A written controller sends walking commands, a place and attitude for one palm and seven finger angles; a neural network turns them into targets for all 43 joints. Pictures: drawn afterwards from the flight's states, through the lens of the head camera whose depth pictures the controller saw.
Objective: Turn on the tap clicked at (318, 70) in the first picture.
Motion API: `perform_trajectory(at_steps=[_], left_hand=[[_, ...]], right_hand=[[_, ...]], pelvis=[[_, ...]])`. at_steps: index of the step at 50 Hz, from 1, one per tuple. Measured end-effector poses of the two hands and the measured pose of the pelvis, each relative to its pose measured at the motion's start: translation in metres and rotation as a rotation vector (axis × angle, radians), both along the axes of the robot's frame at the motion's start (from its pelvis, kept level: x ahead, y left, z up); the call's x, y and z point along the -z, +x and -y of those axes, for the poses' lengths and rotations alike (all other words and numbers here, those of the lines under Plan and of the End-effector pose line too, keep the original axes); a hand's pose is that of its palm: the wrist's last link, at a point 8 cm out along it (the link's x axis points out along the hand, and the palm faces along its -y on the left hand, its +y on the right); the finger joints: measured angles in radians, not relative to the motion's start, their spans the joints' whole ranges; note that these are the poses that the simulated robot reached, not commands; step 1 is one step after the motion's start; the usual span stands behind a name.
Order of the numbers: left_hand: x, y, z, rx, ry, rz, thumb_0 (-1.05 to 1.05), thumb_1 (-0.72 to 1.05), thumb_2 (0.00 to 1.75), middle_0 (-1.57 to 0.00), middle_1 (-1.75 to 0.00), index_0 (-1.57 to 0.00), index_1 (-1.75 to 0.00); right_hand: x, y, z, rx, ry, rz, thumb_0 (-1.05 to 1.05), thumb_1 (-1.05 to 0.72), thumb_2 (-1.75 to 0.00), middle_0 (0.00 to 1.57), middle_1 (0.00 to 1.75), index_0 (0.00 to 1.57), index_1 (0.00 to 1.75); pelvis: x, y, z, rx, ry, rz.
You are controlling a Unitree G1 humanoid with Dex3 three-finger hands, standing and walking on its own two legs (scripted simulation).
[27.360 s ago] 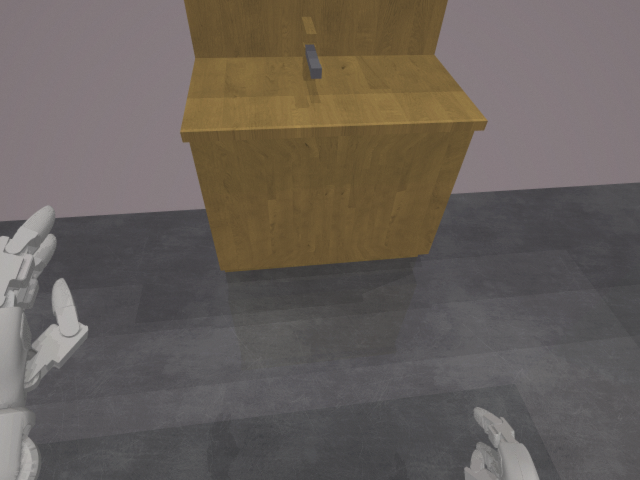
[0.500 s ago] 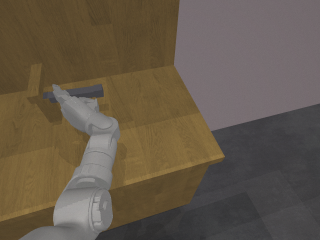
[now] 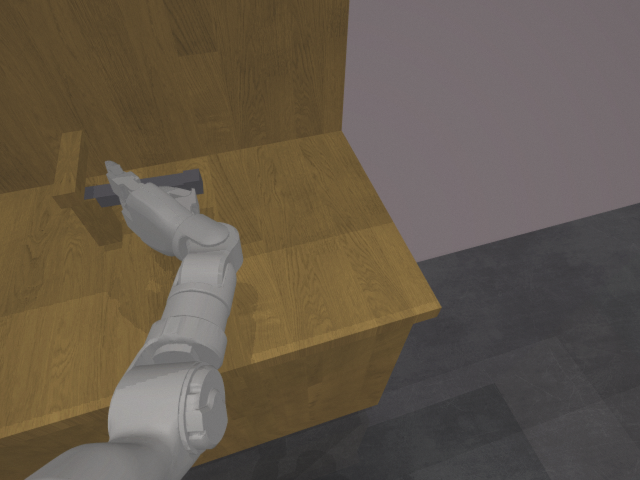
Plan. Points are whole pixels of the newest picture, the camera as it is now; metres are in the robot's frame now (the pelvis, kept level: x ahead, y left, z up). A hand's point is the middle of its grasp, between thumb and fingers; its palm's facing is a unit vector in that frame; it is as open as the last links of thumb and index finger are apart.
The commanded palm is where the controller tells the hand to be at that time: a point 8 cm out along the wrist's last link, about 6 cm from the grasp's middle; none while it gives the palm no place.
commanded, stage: lift the hand up off the lever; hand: left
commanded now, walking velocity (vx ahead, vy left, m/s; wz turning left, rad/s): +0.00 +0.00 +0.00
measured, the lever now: (193, 182) +0.54 +0.19 +0.05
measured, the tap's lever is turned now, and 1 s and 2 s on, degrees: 86 86 86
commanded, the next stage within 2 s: draw the hand back beside the body in 0.68 s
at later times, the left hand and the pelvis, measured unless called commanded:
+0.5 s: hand (184, 189) +0.45 +0.16 +0.12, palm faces +0.78 -0.61 -0.13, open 7.8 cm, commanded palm +0.40 +0.18 +0.13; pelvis +0.01 +0.00 +0.01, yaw +1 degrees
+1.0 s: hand (196, 198) +0.42 +0.14 +0.14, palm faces +0.40 -0.91 -0.06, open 7.8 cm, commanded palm +0.36 +0.19 +0.14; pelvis +0.01 +0.00 +0.02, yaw -3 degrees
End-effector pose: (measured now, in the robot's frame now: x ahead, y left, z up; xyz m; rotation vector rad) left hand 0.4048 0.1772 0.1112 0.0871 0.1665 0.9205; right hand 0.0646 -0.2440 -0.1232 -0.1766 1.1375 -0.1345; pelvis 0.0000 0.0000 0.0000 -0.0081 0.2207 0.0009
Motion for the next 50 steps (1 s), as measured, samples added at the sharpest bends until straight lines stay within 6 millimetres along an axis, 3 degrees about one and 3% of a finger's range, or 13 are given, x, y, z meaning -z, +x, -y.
perform_trajectory(at_steps=[10, 28, 40, 46, 50], left_hand=[[-0.009, -0.001, 0.001, 0.006, -0.006, 0.013, 0.02, 0.90, 0.90, -0.15, -0.15, -0.15, -0.15], [-0.023, -0.006, -0.003, 0.013, -0.009, 0.012, 0.02, 0.90, 0.90, -0.15, -0.15, -0.15, -0.15], [-0.019, -0.009, -0.008, 0.009, -0.016, 0.000, 0.02, 0.90, 0.90, -0.15, -0.15, -0.15, -0.15], [-0.029, -0.007, 0.002, 0.363, 0.039, 0.074, 0.02, 0.90, 0.90, -0.15, -0.15, -0.15, -0.16], [-0.031, -0.025, -0.004, 0.512, -0.013, 0.121, 0.02, 0.89, 0.90, -0.15, -0.16, -0.16, -0.16]], right_hand=[[-0.004, 0.007, 0.007, 0.002, -0.008, 0.012, 0.01, -0.91, -0.90, 0.20, 0.30, 0.20, 0.30], [-0.015, 0.044, 0.003, -0.032, -0.009, 0.085, 0.01, -0.91, -0.90, 0.20, 0.30, 0.20, 0.30], [-0.016, 0.046, -0.002, -0.034, -0.006, 0.078, 0.01, -0.91, -0.90, 0.20, 0.30, 0.20, 0.30], [-0.024, 0.041, 0.001, 0.050, -0.026, 0.098, 0.01, -0.91, -0.90, 0.21, 0.30, 0.20, 0.30], [-0.034, 0.040, 0.003, 0.098, -0.035, 0.138, 0.01, -0.91, -0.90, 0.21, 0.30, 0.20, 0.30]], pelvis=[[-0.004, 0.003, 0.003, 0.000, 0.004, 0.015], [-0.009, 0.007, 0.004, -0.008, 0.007, 0.045], [-0.010, 0.009, 0.001, -0.008, 0.006, 0.050], [-0.015, 0.011, -0.001, 0.027, 0.014, 0.094], [-0.020, 0.014, -0.003, 0.052, 0.011, 0.138]])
